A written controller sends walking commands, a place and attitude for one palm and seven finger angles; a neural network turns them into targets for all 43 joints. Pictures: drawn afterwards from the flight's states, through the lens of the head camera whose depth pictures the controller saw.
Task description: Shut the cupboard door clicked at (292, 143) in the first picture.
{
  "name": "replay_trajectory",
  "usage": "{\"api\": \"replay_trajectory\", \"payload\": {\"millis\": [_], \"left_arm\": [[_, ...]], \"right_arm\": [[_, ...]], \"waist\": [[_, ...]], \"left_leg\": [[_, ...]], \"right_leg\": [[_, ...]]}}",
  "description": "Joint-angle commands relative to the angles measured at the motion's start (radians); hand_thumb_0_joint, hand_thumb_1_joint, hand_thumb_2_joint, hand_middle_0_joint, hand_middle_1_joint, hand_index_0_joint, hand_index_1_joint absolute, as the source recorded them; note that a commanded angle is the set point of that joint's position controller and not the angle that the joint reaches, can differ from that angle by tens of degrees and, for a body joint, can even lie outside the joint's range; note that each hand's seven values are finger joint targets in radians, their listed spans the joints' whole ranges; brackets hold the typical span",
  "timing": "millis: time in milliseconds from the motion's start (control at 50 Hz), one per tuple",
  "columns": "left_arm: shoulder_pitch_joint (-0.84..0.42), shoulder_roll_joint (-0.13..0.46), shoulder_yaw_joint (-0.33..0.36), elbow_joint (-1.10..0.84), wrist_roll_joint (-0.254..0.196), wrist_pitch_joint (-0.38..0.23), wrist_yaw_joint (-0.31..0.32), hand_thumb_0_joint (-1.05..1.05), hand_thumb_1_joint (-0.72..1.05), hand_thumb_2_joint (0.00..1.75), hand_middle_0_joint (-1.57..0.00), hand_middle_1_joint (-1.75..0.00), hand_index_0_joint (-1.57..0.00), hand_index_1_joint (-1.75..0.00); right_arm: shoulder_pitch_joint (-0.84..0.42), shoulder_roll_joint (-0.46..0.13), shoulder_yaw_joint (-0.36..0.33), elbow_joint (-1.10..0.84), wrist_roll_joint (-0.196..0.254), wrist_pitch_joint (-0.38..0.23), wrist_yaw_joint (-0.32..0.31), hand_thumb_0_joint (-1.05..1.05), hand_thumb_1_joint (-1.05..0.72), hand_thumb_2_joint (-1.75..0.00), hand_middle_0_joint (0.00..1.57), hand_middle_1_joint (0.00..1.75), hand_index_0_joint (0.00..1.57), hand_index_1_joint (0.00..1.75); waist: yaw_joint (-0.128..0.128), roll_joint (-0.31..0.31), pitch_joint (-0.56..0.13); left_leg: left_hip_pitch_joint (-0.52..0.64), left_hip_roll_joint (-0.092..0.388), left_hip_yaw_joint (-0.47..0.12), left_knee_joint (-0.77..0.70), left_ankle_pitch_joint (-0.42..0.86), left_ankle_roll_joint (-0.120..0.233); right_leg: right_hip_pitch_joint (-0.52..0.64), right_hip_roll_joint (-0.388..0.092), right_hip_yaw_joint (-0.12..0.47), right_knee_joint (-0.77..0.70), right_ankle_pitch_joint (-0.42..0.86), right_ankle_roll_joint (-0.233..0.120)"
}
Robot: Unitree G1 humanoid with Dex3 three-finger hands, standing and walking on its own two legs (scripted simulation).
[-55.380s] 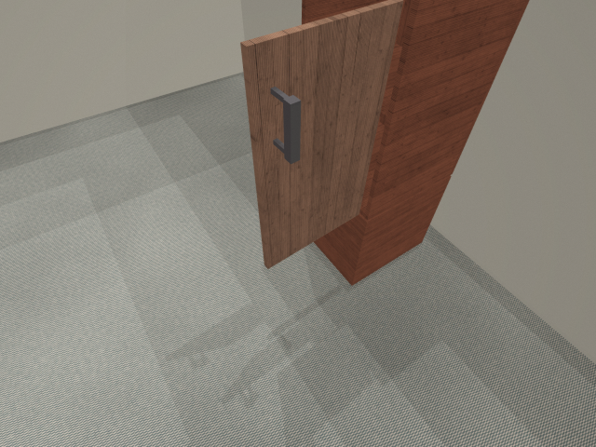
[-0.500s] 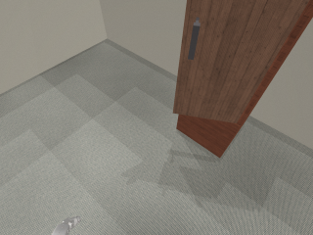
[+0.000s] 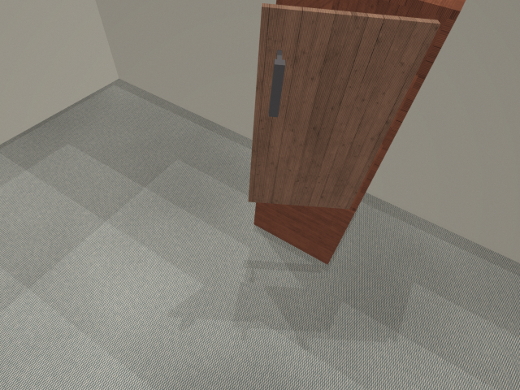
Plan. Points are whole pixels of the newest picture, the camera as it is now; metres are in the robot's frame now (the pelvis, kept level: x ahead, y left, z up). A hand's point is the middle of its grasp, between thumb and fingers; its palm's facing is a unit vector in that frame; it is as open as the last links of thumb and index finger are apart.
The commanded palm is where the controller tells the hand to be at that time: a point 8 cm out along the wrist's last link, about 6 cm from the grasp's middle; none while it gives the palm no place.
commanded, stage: take the last steps up to it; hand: left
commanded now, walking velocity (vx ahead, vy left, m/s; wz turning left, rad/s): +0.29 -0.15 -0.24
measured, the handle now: (276, 84) +0.68 +0.00 +0.10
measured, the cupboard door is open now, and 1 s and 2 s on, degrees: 29 29 29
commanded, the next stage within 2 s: come to a stop and stand still in 0.58 s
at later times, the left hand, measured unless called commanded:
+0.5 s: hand out of the picture +0.14 +0.10 -0.20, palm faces -0.05 -0.99 -0.12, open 7.4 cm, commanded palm none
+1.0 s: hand (253, 286) +0.35 +0.02 -0.17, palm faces -0.08 -0.97 -0.22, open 7.4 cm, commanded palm none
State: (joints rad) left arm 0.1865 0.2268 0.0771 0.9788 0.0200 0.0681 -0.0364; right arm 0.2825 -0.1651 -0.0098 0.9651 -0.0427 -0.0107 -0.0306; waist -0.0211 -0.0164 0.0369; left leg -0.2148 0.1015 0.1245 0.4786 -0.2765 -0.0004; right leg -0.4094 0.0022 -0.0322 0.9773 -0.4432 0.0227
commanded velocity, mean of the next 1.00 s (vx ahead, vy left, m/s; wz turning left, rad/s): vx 0.05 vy -0.03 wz -0.06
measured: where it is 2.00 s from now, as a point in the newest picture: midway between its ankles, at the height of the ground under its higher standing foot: outside the picture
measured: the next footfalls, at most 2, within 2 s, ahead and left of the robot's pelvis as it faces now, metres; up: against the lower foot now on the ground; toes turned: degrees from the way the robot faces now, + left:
right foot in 0.20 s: +0.08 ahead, -0.17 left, +0.00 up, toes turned -8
left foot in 0.50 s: +0.21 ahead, +0.03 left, +0.00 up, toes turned +4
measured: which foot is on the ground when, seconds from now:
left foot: down 0.00-0.18, up 0.20-0.48, down 0.50-0.82, up 0.84-1.00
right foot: up 0.00-0.18, down 0.20-0.50, up 0.52-0.80, down 0.82-1.00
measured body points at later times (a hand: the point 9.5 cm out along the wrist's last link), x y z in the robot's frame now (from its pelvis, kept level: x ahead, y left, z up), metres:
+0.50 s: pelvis +0.12 -0.07 -0.02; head +0.15 -0.05 +0.43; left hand +0.14 +0.16 -0.19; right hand +0.16 -0.33 -0.14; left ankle +0.17 +0.02 -0.75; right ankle +0.04 -0.16 -0.74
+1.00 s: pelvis +0.23 -0.15 -0.01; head +0.28 -0.17 +0.43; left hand +0.35 +0.07 -0.16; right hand +0.23 -0.40 -0.17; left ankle +0.19 -0.03 -0.68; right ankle +0.26 -0.29 -0.74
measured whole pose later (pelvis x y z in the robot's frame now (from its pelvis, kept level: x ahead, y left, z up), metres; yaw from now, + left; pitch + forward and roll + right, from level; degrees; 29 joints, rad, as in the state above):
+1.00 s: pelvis +0.23 -0.15 -0.01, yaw -5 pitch +0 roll +0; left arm 0.09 0.15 0.04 0.99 0.03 0.00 0.03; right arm 0.20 -0.23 -0.06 1.04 0.00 0.06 -0.03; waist -0.02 0.03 0.12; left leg -0.39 0.01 0.04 1.03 -0.55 -0.04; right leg -0.33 -0.08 -0.07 0.55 -0.22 0.02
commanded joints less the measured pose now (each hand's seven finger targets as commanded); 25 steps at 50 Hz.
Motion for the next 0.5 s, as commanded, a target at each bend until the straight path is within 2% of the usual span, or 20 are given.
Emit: {"api": "replay_trajectory", "payload": {"millis": [0, 60, 100, 120, 140, 160, 180, 200, 220, 240, 260, 280, 300, 320, 380, 400, 420, 440, 460, 480], "left_arm": [[-0.128, 0.042, 0.002, -0.109, 0.007, -0.036, -0.022, 0.00, 0.90, 0.90, -0.20, -0.30, -0.20, -0.30], [-0.123, 0.036, 0.004, -0.101, 0.009, -0.040, -0.030, 0.00, 0.90, 0.90, -0.20, -0.30, -0.20, -0.30], [-0.065, 0.045, 0.009, -0.077, 0.009, -0.044, -0.031, 0.00, 0.90, 0.90, -0.20, -0.30, -0.20, -0.30], [0.003, 0.061, 0.015, -0.049, 0.010, -0.048, -0.029, 0.00, 0.90, 0.90, -0.20, -0.30, -0.20, -0.30], [0.093, 0.103, 0.028, -0.018, 0.011, -0.056, -0.022, 0.00, 0.90, 0.90, -0.20, -0.30, -0.20, -0.30], [0.200, 0.204, 0.047, 0.015, 0.016, -0.071, -0.005, 0.00, 0.90, 0.90, -0.20, -0.30, -0.20, -0.30], [0.244, 0.250, 0.052, 0.026, 0.006, -0.066, 0.008, 0.00, 0.90, 0.90, -0.20, -0.30, -0.20, -0.30], [0.213, 0.210, 0.046, 0.023, 0.004, -0.067, 0.026, 0.00, 0.90, 0.90, -0.20, -0.30, -0.20, -0.30], [0.141, 0.187, 0.036, 0.008, 0.007, -0.069, 0.029, 0.00, 0.90, 0.90, -0.20, -0.30, -0.20, -0.30], [0.081, 0.143, 0.022, -0.008, 0.009, -0.072, 0.033, 0.00, 0.90, 0.90, -0.20, -0.30, -0.20, -0.30], [0.043, 0.118, 0.012, -0.016, 0.009, -0.079, 0.033, 0.00, 0.90, 0.90, -0.20, -0.30, -0.20, -0.30], [0.027, 0.110, 0.008, -0.019, 0.010, -0.087, 0.034, 0.00, 0.90, 0.90, -0.20, -0.30, -0.20, -0.30], [0.023, 0.106, 0.005, -0.014, 0.012, -0.090, 0.034, 0.00, 0.90, 0.90, -0.20, -0.30, -0.20, -0.30], [0.020, 0.107, 0.003, -0.014, 0.011, -0.094, 0.033, 0.00, 0.90, 0.90, -0.20, -0.30, -0.20, -0.30], [0.033, 0.117, 0.006, 0.006, 0.011, -0.095, 0.029, 0.00, 0.90, 0.90, -0.20, -0.30, -0.20, -0.30], [0.038, 0.117, 0.006, 0.013, 0.012, -0.093, 0.028, 0.00, 0.90, 0.90, -0.20, -0.30, -0.20, -0.30], [0.033, 0.117, 0.007, 0.013, 0.005, -0.089, 0.025, 0.00, 0.90, 0.90, -0.20, -0.30, -0.20, -0.30], [0.024, 0.104, 0.007, 0.015, -0.003, -0.085, 0.022, 0.00, 0.90, 0.90, -0.20, -0.30, -0.20, -0.30], [0.065, 0.044, -0.003, 0.007, -0.008, -0.083, 0.017, 0.00, 0.90, 0.90, -0.20, -0.30, -0.20, -0.30], [0.088, 0.018, -0.015, -0.016, -0.008, -0.083, 0.009, 0.00, 0.90, 0.90, -0.20, -0.30, -0.20, -0.30]], "right_arm": [[0.116, -0.232, -0.073, -0.001, 0.000, -0.016, -0.010, 0.00, -0.90, -0.90, 0.20, 0.30, 0.20, 0.30], [0.095, -0.259, -0.085, 0.008, -0.002, -0.014, -0.004, 0.00, -0.90, -0.90, 0.20, 0.30, 0.20, 0.30], [0.070, -0.255, -0.086, 0.015, 0.002, -0.012, 0.000, 0.00, -0.90, -0.90, 0.20, 0.30, 0.20, 0.30], [0.052, -0.253, -0.083, 0.016, 0.004, -0.012, 0.002, 0.00, -0.90, -0.90, 0.20, 0.30, 0.20, 0.30], [0.027, -0.231, -0.081, 0.011, 0.010, -0.013, 0.006, 0.00, -0.90, -0.90, 0.20, 0.30, 0.20, 0.30], [-0.009, -0.159, -0.062, -0.021, 0.024, -0.016, 0.012, 0.00, -0.90, -0.90, 0.20, 0.30, 0.20, 0.30], [-0.114, -0.144, -0.051, -0.072, 0.023, -0.013, 0.013, 0.00, -0.90, -0.90, 0.20, 0.30, 0.20, 0.30], [-0.130, -0.155, -0.057, -0.074, 0.023, -0.005, 0.010, 0.00, -0.90, -0.90, 0.20, 0.30, 0.20, 0.30], [-0.113, -0.161, -0.060, -0.055, 0.020, -0.006, 0.009, 0.00, -0.90, -0.90, 0.20, 0.30, 0.20, 0.30], [-0.088, -0.169, -0.064, -0.040, 0.014, -0.004, 0.013, 0.00, -0.90, -0.90, 0.20, 0.30, 0.20, 0.30], [-0.064, -0.153, -0.061, -0.025, 0.010, -0.001, 0.020, 0.00, -0.90, -0.90, 0.20, 0.30, 0.20, 0.30], [-0.032, -0.131, -0.058, -0.015, 0.008, 0.002, 0.025, 0.00, -0.90, -0.90, 0.20, 0.30, 0.20, 0.30], [-0.014, -0.114, -0.057, -0.010, 0.009, 0.004, 0.029, 0.00, -0.90, -0.90, 0.20, 0.30, 0.20, 0.30], [-0.007, -0.109, -0.054, -0.013, 0.009, 0.004, 0.030, 0.00, -0.90, -0.90, 0.20, 0.30, 0.20, 0.30], [-0.008, -0.105, -0.048, -0.026, 0.011, -0.006, 0.027, 0.00, -0.90, -0.90, 0.20, 0.30, 0.20, 0.30], [0.016, -0.101, -0.048, -0.018, 0.012, -0.014, 0.024, 0.00, -0.90, -0.90, 0.20, 0.30, 0.20, 0.30], [0.057, -0.110, -0.046, -0.005, 0.011, -0.019, 0.018, 0.00, -0.90, -0.90, 0.20, 0.30, 0.20, 0.30], [0.132, -0.133, -0.050, 0.022, 0.008, -0.029, 0.013, 0.00, -0.90, -0.90, 0.20, 0.30, 0.20, 0.30], [0.224, -0.216, -0.066, 0.047, -0.004, -0.041, 0.003, 0.00, -0.90, -0.90, 0.20, 0.30, 0.20, 0.30], [0.299, -0.310, -0.083, 0.057, -0.013, -0.040, -0.010, 0.00, -0.90, -0.90, 0.20, 0.30, 0.20, 0.30]], "waist": [[-0.056, 0.173, -0.006], [-0.048, 0.203, 0.004], [-0.013, 0.177, -0.002], [0.023, 0.148, -0.014], [0.071, 0.058, -0.027], [0.122, -0.213, -0.058], [0.157, -0.253, -0.015], [0.131, -0.198, 0.020], [0.095, -0.245, 0.059], [0.057, -0.197, 0.079], [0.025, -0.123, 0.060], [0.001, -0.102, 0.040], [-0.009, -0.096, 0.039], [-0.018, -0.092, 0.042], [-0.017, -0.083, 0.025], [-0.029, -0.060, 0.006], [-0.047, -0.045, 0.002], [-0.082, 0.001, -0.029], [-0.103, 0.202, -0.088], [-0.113, 0.375, -0.116]], "left_leg": [[0.146, 0.262, -0.207, -0.246, 0.022, 0.121], [0.064, 0.271, -0.166, -0.234, -0.038, 0.106], [-0.014, 0.243, -0.137, -0.180, -0.076, 0.084], [-0.065, 0.213, -0.096, -0.119, -0.090, 0.058], [-0.189, 0.157, -0.034, 0.006, -0.125, 0.023], [-0.390, 0.019, 0.094, 0.272, -0.233, -0.030], [-0.503, -0.030, 0.019, 0.497, -0.400, -0.031], [-0.517, 0.003, -0.059, 0.608, -0.325, -0.019], [-0.531, 0.024, -0.080, 0.654, -0.283, -0.020], [-0.482, 0.039, -0.088, 0.653, -0.232, -0.021], [-0.410, 0.038, -0.076, 0.625, -0.177, -0.026], [-0.360, 0.033, -0.057, 0.584, -0.144, -0.031], [-0.313, 0.026, -0.041, 0.537, -0.114, -0.029], [-0.293, 0.022, -0.035, 0.482, -0.094, -0.030], [-0.216, 0.001, -0.010, 0.273, -0.079, -0.025], [-0.150, -0.014, 0.003, 0.193, -0.046, -0.022], [-0.064, -0.031, 0.028, 0.117, 0.024, -0.022], [0.081, -0.030, 0.009, 0.017, 0.094, -0.022], [0.249, 0.133, -0.248, -0.093, 0.073, 0.038], [0.364, 0.397, -0.596, -0.208, 0.077, 0.155]], "right_leg": [[-0.113, -0.044, -0.009, -0.153, 0.029, -0.003], [0.006, -0.029, -0.049, -0.291, 0.042, -0.009], [0.151, -0.001, -0.079, -0.426, 0.125, -0.019], [0.258, 0.016, -0.093, -0.506, 0.182, -0.027], [0.420, -0.029, -0.028, -0.596, 0.143, -0.054], [0.568, -0.242, 0.280, -0.721, -0.044, -0.152], [0.507, -0.365, 0.457, -0.820, -0.079, -0.244], [0.423, -0.366, 0.472, -0.838, -0.151, -0.283], [0.354, -0.342, 0.456, -0.850, -0.174, -0.292], [0.277, -0.319, 0.362, -0.833, -0.114, -0.280], [0.234, -0.269, 0.255, -0.806, 0.009, -0.259], [0.215, -0.244, 0.187, -0.791, 0.095, -0.245], [0.189, -0.222, 0.151, -0.794, 0.130, -0.237], [0.173, -0.218, 0.139, -0.797, 0.160, -0.240], [0.211, -0.214, 0.143, -0.751, 0.228, -0.246], [0.214, -0.202, 0.145, -0.709, 0.241, -0.237], [0.185, -0.176, 0.121, -0.666, 0.237, -0.220], [0.129, -0.138, 0.095, -0.541, 0.248, -0.189], [-0.005, -0.043, 0.043, -0.293, 0.189, -0.127], [-0.210, 0.045, -0.032, 0.004, -0.129, -0.076]]}}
